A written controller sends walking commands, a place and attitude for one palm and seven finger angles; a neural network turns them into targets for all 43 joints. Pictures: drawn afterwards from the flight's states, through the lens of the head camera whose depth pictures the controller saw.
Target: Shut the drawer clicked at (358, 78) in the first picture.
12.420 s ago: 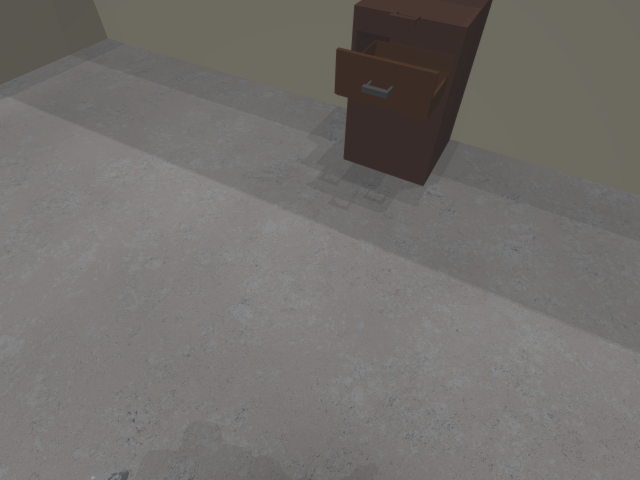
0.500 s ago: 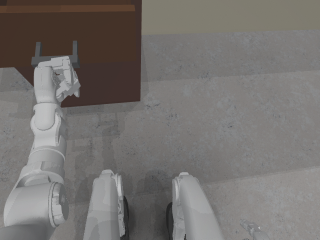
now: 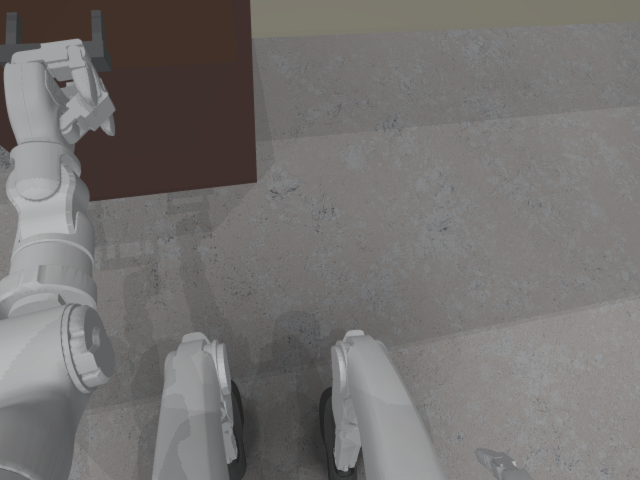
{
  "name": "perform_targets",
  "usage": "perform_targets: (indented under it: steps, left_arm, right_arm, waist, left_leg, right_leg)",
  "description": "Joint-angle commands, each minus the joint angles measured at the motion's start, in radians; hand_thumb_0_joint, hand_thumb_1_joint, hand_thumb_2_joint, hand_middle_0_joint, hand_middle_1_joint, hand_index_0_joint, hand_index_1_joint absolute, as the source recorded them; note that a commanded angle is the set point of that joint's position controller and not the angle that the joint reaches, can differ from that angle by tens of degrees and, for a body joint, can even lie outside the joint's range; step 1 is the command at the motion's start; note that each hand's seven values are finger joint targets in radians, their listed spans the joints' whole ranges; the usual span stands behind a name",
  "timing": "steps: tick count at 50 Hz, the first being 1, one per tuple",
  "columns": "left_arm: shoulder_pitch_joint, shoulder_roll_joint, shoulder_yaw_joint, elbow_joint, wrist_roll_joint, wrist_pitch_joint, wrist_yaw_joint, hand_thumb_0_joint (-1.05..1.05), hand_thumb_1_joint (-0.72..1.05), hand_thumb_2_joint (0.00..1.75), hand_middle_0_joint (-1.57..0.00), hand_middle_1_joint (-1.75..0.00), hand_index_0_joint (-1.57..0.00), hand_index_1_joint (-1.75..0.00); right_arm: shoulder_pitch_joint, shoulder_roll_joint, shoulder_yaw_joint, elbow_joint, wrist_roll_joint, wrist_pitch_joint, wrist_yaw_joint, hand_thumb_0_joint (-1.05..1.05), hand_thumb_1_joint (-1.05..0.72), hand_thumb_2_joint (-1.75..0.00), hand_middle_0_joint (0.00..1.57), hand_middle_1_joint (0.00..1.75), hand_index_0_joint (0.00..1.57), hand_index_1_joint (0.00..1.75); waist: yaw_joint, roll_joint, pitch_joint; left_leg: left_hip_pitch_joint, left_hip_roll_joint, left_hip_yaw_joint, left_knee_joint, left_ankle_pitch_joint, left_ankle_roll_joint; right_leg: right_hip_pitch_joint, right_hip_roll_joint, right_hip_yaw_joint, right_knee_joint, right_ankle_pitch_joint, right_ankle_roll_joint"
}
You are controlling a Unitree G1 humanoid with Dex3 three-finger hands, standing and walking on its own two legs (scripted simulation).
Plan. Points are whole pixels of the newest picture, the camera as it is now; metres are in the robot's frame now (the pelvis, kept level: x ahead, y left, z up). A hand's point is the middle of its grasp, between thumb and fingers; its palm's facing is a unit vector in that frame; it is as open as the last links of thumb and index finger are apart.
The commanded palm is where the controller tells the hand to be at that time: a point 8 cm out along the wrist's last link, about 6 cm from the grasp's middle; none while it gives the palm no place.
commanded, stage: push the drawer shut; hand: left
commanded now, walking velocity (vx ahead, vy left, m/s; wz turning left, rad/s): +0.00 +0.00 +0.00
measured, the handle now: (57, 40) +0.61 +0.27 +0.02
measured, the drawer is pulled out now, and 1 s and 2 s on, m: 0.03 0.00 0.00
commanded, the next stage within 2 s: pull the fist back off the drawer in 0.72 s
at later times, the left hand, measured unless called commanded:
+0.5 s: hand (94, 77) +0.56 +0.23 +0.02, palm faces +0.15 -0.99 -0.05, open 2.6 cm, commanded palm +0.59 +0.23 +0.03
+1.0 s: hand (84, 72) +0.57 +0.24 +0.02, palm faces +0.13 -0.99 -0.06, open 2.9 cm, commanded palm +0.59 +0.22 +0.03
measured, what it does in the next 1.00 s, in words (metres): stands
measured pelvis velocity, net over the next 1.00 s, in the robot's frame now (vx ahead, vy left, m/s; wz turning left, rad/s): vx -0.03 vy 0.01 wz -0.05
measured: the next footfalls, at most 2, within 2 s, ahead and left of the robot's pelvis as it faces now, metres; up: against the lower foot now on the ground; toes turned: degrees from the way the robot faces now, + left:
none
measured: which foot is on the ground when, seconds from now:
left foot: down 0.00-1.00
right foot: down 0.00-1.00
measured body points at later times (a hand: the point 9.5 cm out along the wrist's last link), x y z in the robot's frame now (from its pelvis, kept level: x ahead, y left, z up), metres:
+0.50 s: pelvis -0.01 +0.00 -0.02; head +0.21 +0.06 +0.37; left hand +0.55 +0.28 +0.03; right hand +0.02 -0.27 -0.12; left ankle +0.08 +0.12 -0.49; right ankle +0.05 -0.11 -0.49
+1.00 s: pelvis -0.03 +0.01 -0.02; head +0.19 +0.08 +0.36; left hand +0.55 +0.29 +0.03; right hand -0.02 -0.26 -0.11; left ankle +0.08 +0.12 -0.49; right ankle +0.05 -0.11 -0.49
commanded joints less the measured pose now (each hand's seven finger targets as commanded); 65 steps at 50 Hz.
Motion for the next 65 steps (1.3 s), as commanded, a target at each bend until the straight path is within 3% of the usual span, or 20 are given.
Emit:
perform_targets:
  steps: [1,3,6,9,15,18,23,26,28,37,39,41,42,44,48,53,55,59,65]
  left_arm:
    - [-0.458,0.280,0.042,-0.198,-0.008,-0.048,0.001,0.00,0.90,0.90,-1.40,-1.60,-1.40,-1.60]
    - [-0.495,0.278,0.027,-0.182,-0.001,-0.034,-0.002,0.00,0.90,0.90,-1.40,-1.60,-1.40,-1.60]
    - [-0.528,0.322,0.049,-0.179,0.012,-0.023,0.000,0.00,0.90,0.90,-1.40,-1.60,-1.40,-1.60]
    - [-0.569,0.316,0.033,-0.155,0.021,-0.003,0.002,0.00,0.90,0.90,-1.40,-1.60,-1.40,-1.60]
    - [-0.683,0.375,0.049,-0.202,0.028,0.017,0.000,0.00,0.90,0.90,-1.40,-1.60,-1.40,-1.60]
    - [-0.726,0.371,0.023,-0.172,0.039,0.033,0.003,0.00,0.90,0.90,-1.40,-1.60,-1.40,-1.60]
    - [-0.817,0.409,0.006,-0.163,0.055,0.042,0.014,0.00,0.90,0.90,-1.40,-1.60,-1.40,-1.60]
    - [-0.859,0.408,-0.018,-0.166,0.065,0.043,0.018,0.00,0.90,0.90,-1.40,-1.60,-1.40,-1.60]
    - [-0.884,0.405,-0.034,-0.165,0.066,0.048,0.024,0.00,0.90,0.90,-1.40,-1.60,-1.40,-1.60]
    - [-0.930,0.440,-0.055,-0.142,0.066,0.067,0.028,0.00,0.90,0.90,-1.40,-1.60,-1.40,-1.60]
    - [-0.933,0.419,-0.068,-0.139,0.066,0.069,0.028,0.00,0.90,0.90,-1.40,-1.60,-1.40,-1.60]
    - [-0.927,0.421,-0.065,-0.129,0.055,0.074,0.027,0.00,0.90,0.90,-1.40,-1.60,-1.40,-1.60]
    - [-0.922,0.435,-0.059,-0.126,0.058,0.075,0.025,0.00,0.90,0.90,-1.40,-1.60,-1.40,-1.60]
    - [-0.923,0.422,-0.066,-0.126,0.058,0.076,0.021,0.00,0.90,0.90,-1.40,-1.60,-1.40,-1.60]
    - [-0.901,0.414,-0.054,-0.111,0.044,0.083,0.019,0.00,0.90,0.90,-1.40,-1.60,-1.40,-1.60]
    - [-0.857,0.408,-0.036,-0.095,0.036,0.090,0.012,0.00,0.90,0.90,-1.40,-1.60,-1.40,-1.60]
    - [-0.848,0.400,-0.033,-0.131,0.036,0.086,0.008,0.00,0.90,0.90,-1.40,-1.60,-1.40,-1.60]
    - [-0.775,0.358,-0.030,-0.158,0.024,0.090,0.004,0.00,0.90,0.90,-1.40,-1.60,-1.40,-1.60]
    - [-0.608,0.323,-0.005,-0.224,0.008,0.082,0.002,0.00,0.90,0.90,-1.40,-1.60,-1.40,-1.60]
  right_arm:
    - [0.191,-0.198,-0.063,-0.035,-0.004,0.002,-0.013,0.00,-0.90,-0.90,0.20,0.30,0.20,0.30]
    - [0.197,-0.196,-0.058,-0.035,-0.004,0.004,-0.011,0.00,-0.90,-0.90,0.20,0.30,0.20,0.30]
    - [0.209,-0.201,-0.056,-0.032,-0.007,0.006,-0.012,0.00,-0.90,-0.90,0.20,0.30,0.20,0.30]
    - [0.222,-0.200,-0.051,-0.031,-0.008,0.007,-0.011,0.00,-0.90,-0.90,0.20,0.30,0.20,0.30]
    - [0.246,-0.205,-0.048,-0.025,-0.009,0.008,-0.013,0.00,-0.90,-0.90,0.20,0.30,0.20,0.30]
    - [0.247,-0.206,-0.041,-0.016,-0.007,0.003,-0.016,0.00,-0.90,-0.90,0.20,0.30,0.20,0.30]
    - [0.251,-0.215,-0.030,-0.007,-0.009,-0.012,-0.022,0.00,-0.90,-0.90,0.20,0.30,0.20,0.30]
    - [0.248,-0.218,-0.024,-0.005,-0.010,-0.022,-0.025,0.00,-0.90,-0.90,0.20,0.30,0.20,0.30]
    - [0.246,-0.221,-0.020,-0.001,-0.010,-0.030,-0.028,0.00,-0.90,-0.90,0.20,0.30,0.20,0.30]
    - [0.233,-0.234,0.002,0.008,-0.004,-0.069,-0.045,0.00,-0.90,-0.90,0.20,0.30,0.20,0.30]
    - [0.232,-0.234,0.002,0.010,-0.003,-0.078,-0.046,0.00,-0.90,-0.90,0.20,0.30,0.20,0.30]
    - [0.232,-0.238,0.004,0.015,-0.002,-0.085,-0.048,0.00,-0.90,-0.90,0.20,0.30,0.20,0.30]
    - [0.234,-0.240,0.006,0.012,-0.002,-0.086,-0.049,0.00,-0.90,-0.90,0.20,0.30,0.20,0.30]
    - [0.238,-0.237,0.005,0.012,-0.002,-0.089,-0.047,0.00,-0.90,-0.90,0.20,0.30,0.20,0.30]
    - [0.245,-0.241,0.003,0.010,-0.005,-0.086,-0.044,0.00,-0.90,-0.90,0.20,0.30,0.20,0.30]
    - [0.257,-0.242,-0.001,0.003,-0.006,-0.077,-0.038,0.00,-0.90,-0.90,0.20,0.30,0.20,0.30]
    - [0.263,-0.242,-0.006,-0.001,-0.010,-0.072,-0.033,0.00,-0.90,-0.90,0.20,0.30,0.20,0.30]
    - [0.268,-0.234,-0.016,-0.002,-0.010,-0.061,-0.022,0.00,-0.90,-0.90,0.20,0.30,0.20,0.30]
    - [0.256,-0.219,-0.030,-0.015,-0.006,-0.040,-0.008,0.00,-0.90,-0.90,0.20,0.30,0.20,0.30]
  waist:
    - [-0.034,0.161,-0.634]
    - [-0.046,0.169,-0.611]
    - [-0.046,0.199,-0.640]
    - [-0.064,0.203,-0.620]
    - [-0.085,0.234,-0.668]
    - [-0.104,0.237,-0.630]
    - [-0.130,0.276,-0.616]
    - [-0.140,0.327,-0.606]
    - [-0.156,0.328,-0.594]
    - [-0.178,0.381,-0.571]
    - [-0.183,0.395,-0.566]
    - [-0.188,0.368,-0.559]
    - [-0.185,0.349,-0.559]
    - [-0.182,0.380,-0.559]
    - [-0.181,0.333,-0.541]
    - [-0.162,0.326,-0.534]
    - [-0.146,0.361,-0.567]
    - [-0.122,0.368,-0.584]
    - [-0.072,0.326,-0.614]
  left_leg:
    - [0.596,-0.048,-0.059,-0.141,0.227,0.026]
    - [0.568,-0.048,-0.056,-0.137,0.201,0.028]
    - [0.593,-0.045,-0.066,-0.131,0.222,0.027]
    - [0.588,-0.045,-0.072,-0.128,0.218,0.029]
    - [0.595,-0.042,-0.074,-0.110,0.228,0.032]
    - [0.567,-0.045,-0.078,-0.113,0.163,0.033]
    - [0.565,-0.044,-0.094,-0.118,0.079,0.033]
    - [0.591,-0.044,-0.111,-0.135,0.036,0.028]
    - [0.591,-0.043,-0.116,-0.139,0.008,0.030]
    - [0.602,-0.037,-0.140,-0.179,-0.097,0.025]
    - [0.624,-0.034,-0.152,-0.190,-0.113,0.023]
    - [0.602,-0.035,-0.148,-0.191,-0.123,0.026]
    - [0.585,-0.036,-0.147,-0.189,-0.125,0.026]
    - [0.599,-0.038,-0.147,-0.194,-0.121,0.023]
    - [0.559,-0.041,-0.147,-0.190,-0.129,0.025]
    - [0.563,-0.041,-0.155,-0.198,-0.119,0.022]
    - [0.607,-0.040,-0.161,-0.202,-0.084,0.017]
    - [0.661,-0.037,-0.169,-0.213,-0.041,0.011]
    - [0.675,-0.035,-0.143,-0.213,0.053,0.010]
  right_leg:
    - [0.163,0.041,0.042,-0.253,0.240,-0.001]
    - [0.158,0.041,0.043,-0.255,0.225,0.000]
    - [0.136,0.041,0.035,-0.242,0.234,-0.003]
    - [0.113,0.044,0.031,-0.238,0.229,-0.003]
    - [0.120,0.045,0.033,-0.238,0.241,0.000]
    - [0.091,0.046,0.031,-0.242,0.199,-0.001]
    - [0.035,0.046,0.027,-0.236,0.155,-0.004]
    - [-0.009,0.045,0.016,-0.228,0.138,-0.008]
    - [-0.021,0.043,0.019,-0.233,0.132,-0.007]
    - [-0.059,0.034,0.010,-0.234,0.096,-0.007]
    - [-0.085,0.034,0.005,-0.232,0.092,-0.009]
    - [-0.064,0.034,0.009,-0.241,0.091,-0.006]
    - [-0.052,0.035,0.009,-0.239,0.087,-0.006]
    - [-0.065,0.035,0.007,-0.235,0.089,-0.011]
    - [-0.047,0.037,0.008,-0.239,0.090,-0.009]
    - [-0.049,0.040,0.001,-0.233,0.098,-0.012]
    - [-0.052,0.038,-0.005,-0.224,0.114,-0.015]
    - [-0.053,0.038,-0.009,-0.224,0.134,-0.018]
    - [0.023,0.043,0.001,-0.241,0.167,-0.018]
